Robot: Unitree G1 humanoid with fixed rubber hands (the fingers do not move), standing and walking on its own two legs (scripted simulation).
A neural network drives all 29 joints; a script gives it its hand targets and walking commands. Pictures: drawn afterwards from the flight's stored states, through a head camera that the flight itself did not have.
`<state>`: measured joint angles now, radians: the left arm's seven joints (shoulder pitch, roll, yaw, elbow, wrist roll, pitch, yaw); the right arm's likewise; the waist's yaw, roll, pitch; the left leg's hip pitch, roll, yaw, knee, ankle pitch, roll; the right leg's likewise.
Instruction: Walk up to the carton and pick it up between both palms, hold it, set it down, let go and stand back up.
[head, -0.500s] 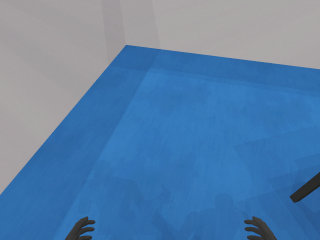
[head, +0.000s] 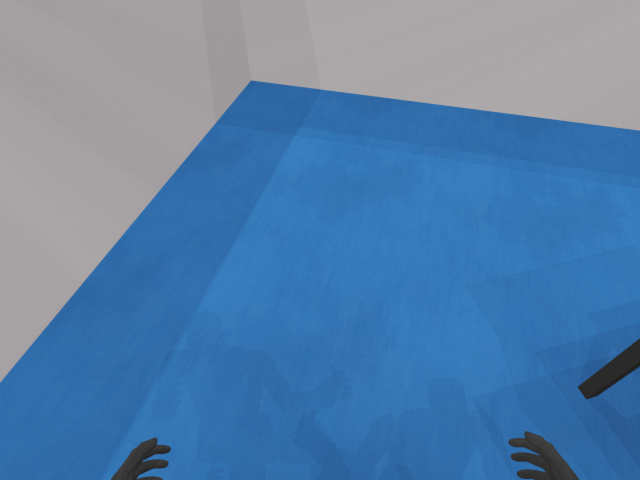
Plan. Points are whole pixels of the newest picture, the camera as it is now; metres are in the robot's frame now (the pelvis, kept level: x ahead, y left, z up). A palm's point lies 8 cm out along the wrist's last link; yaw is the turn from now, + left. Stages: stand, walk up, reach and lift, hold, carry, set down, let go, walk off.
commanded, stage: stand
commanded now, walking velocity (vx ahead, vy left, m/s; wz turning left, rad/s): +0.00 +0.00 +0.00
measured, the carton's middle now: out of the picture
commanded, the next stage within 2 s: none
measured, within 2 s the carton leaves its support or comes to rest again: neither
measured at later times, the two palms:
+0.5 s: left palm out of the picture +0.13 +0.27 -0.09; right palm out of the picture +0.15 -0.27 -0.07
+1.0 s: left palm out of the picture +0.12 +0.28 -0.09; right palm out of the picture +0.14 -0.27 -0.07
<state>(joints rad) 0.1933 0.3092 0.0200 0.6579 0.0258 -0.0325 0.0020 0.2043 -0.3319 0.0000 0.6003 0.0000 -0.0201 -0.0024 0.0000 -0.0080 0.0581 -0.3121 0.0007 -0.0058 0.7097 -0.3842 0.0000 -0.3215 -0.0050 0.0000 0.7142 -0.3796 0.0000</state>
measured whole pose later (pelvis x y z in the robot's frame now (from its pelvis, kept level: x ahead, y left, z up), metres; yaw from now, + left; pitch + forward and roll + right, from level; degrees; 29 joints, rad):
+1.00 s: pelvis -0.01 +0.00 +0.00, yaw +0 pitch -1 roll +0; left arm 0.19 0.32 0.02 0.74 0.03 -0.03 0.00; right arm 0.20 -0.34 0.00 0.61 0.00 -0.03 0.00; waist 0.00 -0.01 0.04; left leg -0.31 0.00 -0.01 0.71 -0.37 0.00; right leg -0.32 -0.01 0.00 0.71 -0.37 0.00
